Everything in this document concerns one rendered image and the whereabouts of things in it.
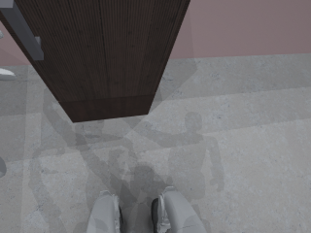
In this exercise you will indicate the left robot thigh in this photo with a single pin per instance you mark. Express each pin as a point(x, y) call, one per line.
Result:
point(104, 213)

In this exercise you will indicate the handle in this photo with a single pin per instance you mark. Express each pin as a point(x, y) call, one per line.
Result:
point(13, 15)

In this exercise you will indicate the cupboard door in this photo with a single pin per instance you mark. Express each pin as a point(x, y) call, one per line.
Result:
point(98, 49)

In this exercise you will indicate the left robot hand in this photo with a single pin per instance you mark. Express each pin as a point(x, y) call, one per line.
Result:
point(6, 75)

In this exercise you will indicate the robot left shin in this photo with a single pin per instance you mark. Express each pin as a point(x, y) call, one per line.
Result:
point(117, 222)

